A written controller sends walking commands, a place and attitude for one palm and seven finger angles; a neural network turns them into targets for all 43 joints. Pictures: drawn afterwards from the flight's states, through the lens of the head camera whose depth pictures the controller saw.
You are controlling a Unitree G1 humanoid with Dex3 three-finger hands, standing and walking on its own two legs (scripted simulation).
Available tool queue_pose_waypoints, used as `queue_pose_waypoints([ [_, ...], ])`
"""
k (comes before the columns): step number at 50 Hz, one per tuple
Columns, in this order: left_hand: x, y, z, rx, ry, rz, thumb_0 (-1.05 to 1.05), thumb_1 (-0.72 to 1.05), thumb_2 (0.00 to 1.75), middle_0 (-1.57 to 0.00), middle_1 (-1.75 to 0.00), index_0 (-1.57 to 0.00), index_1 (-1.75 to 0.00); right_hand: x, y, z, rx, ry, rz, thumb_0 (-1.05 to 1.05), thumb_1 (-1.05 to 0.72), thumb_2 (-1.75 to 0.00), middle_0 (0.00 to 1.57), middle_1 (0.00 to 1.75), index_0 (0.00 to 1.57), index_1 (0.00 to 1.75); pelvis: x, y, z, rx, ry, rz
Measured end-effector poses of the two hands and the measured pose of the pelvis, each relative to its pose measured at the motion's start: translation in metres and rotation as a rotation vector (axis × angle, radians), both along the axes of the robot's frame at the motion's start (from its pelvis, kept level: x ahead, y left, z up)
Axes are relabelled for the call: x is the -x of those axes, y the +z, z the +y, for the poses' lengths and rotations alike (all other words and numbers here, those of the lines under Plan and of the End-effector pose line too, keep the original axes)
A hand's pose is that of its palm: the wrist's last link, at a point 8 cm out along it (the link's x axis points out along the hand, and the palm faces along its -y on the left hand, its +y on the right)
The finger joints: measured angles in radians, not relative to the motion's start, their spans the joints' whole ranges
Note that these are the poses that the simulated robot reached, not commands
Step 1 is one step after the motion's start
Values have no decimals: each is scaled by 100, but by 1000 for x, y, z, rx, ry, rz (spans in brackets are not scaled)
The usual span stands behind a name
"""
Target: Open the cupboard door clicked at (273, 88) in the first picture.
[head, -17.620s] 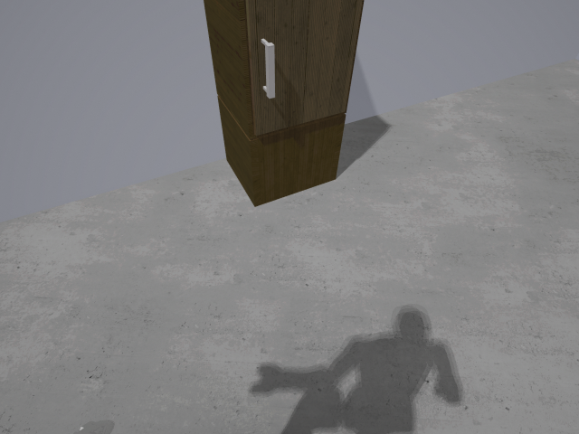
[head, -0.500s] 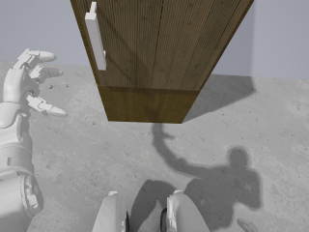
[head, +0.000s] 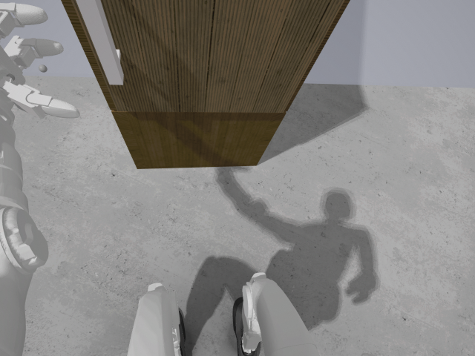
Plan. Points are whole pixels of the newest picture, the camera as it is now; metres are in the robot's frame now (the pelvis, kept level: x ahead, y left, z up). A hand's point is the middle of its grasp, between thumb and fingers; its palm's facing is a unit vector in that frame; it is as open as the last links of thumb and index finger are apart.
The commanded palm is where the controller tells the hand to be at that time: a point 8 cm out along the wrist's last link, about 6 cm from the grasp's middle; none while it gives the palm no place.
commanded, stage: move the hooked fingers beside the handle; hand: left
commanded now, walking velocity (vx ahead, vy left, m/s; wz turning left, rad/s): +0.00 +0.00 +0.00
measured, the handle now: (103, 28) +0.61 +0.16 +0.06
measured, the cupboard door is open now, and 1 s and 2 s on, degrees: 0 0 0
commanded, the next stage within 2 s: slide the fingers in behind the handle in 0.92 s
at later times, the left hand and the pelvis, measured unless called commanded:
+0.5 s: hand (46, 53) +0.57 +0.24 +0.05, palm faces +0.00 -1.00 -0.03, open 14.0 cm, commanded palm +0.56 +0.25 +0.05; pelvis +0.01 +0.00 +0.00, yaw -1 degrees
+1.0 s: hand (44, 60) +0.56 +0.24 +0.05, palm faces +0.01 -1.00 -0.02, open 14.0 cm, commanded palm +0.55 +0.26 +0.05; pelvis +0.01 +0.00 +0.00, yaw +0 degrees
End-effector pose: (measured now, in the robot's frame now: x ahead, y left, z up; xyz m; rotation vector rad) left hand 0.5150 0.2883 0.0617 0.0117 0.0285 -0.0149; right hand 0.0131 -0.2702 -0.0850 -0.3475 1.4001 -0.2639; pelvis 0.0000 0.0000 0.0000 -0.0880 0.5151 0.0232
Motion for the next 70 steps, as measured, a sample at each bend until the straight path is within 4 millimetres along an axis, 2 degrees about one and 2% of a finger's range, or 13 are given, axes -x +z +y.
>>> queue_pose_waypoints([
  [10,-38,-2,-7,-7,11,3,-1,-50,30,-30,-120,-30,-120,31,-4,9,-2,-40,81,0,-91,-90,20,30,21,30,2,-11,2,14,-8,46],
  [18,-39,-18,0,-20,16,36,-1,-50,30,-30,-120,-30,-120,48,-3,22,-34,-79,148,0,-91,-90,20,30,21,30,0,-11,4,14,-21,62],
  [24,-35,-12,4,-14,22,10,-1,-50,30,-30,-120,-30,-120,42,1,24,-45,-75,160,0,-91,-90,20,30,21,30,-4,-4,4,16,-13,59],
  [34,-31,-5,-8,-4,8,35,-1,-50,30,-30,-120,-30,-120,11,11,14,-23,-32,82,0,-91,-90,20,30,21,30,-12,6,5,15,-2,35],
  [43,-23,-6,-5,-14,19,20,-1,-50,30,-30,-120,-30,-120,-3,7,9,-26,-19,42,0,-91,-90,20,30,21,30,-12,5,3,8,-7,21],
  [54,-21,-7,2,-11,16,16,-1,-50,30,-30,-120,-30,-120,4,-1,9,-25,-15,68,0,-91,-90,20,30,21,30,-6,-1,1,13,0,29],
  [64,-32,-14,-23,10,-2,25,-1,-50,30,-30,-120,-30,-120,19,-2,11,-23,-34,92,0,-91,-90,20,30,21,30,-3,-5,2,14,-2,41],
  [70,-36,-13,-31,-1,13,9,-1,-50,30,-30,-120,-30,-120,28,-1,16,-37,-60,94,0,-91,-90,20,30,21,30,-3,-4,2,11,-12,41],
])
